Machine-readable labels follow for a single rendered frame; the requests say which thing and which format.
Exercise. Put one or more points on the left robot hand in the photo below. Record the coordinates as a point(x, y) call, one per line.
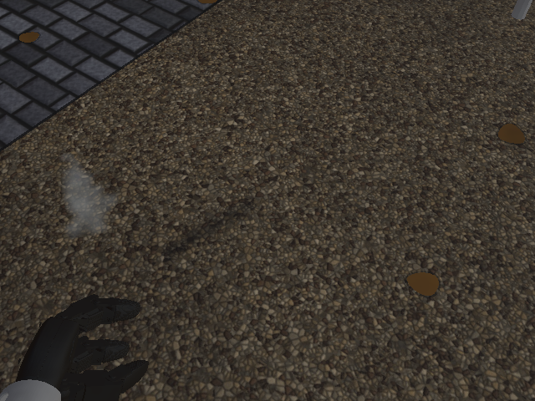
point(57, 355)

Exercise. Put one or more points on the left robot forearm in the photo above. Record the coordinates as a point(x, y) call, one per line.
point(30, 390)

